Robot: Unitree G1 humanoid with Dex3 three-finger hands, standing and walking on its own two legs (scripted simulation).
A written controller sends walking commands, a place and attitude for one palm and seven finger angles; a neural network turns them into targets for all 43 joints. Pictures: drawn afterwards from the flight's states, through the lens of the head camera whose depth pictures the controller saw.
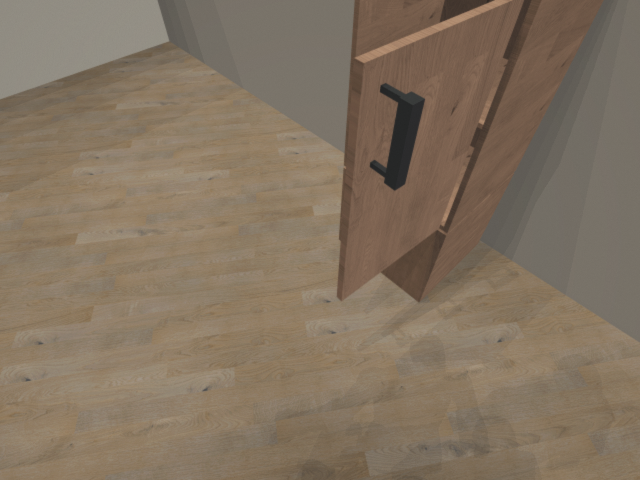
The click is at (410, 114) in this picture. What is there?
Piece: cupboard door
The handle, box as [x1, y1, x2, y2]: [370, 83, 424, 190]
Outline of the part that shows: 385,83 381,85 380,91 398,102 387,167 384,167 375,160 370,162 370,166 385,178 384,182 394,190 404,184 424,99 411,91 405,94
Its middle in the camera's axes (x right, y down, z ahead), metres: +0.11 -0.15 +0.58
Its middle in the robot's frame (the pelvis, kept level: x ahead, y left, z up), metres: +0.56 -0.07 +0.12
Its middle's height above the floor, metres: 0.90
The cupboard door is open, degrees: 86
